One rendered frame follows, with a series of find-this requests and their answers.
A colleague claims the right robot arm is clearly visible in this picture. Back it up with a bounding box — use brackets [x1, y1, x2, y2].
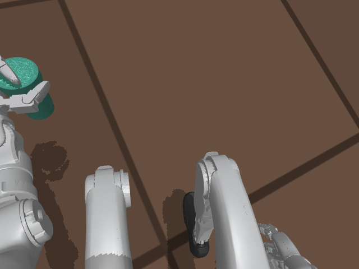
[284, 255, 317, 269]

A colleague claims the cup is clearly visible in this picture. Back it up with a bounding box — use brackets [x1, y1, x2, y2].
[0, 57, 54, 120]

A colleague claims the right robot foot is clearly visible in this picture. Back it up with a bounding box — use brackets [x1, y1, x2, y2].
[183, 192, 209, 258]

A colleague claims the right robot hand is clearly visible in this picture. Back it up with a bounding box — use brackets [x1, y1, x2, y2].
[257, 224, 301, 269]

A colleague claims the left robot arm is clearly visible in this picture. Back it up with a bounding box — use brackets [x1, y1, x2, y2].
[0, 114, 53, 269]

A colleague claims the left robot hand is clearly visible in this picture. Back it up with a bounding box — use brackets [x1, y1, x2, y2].
[0, 55, 50, 117]

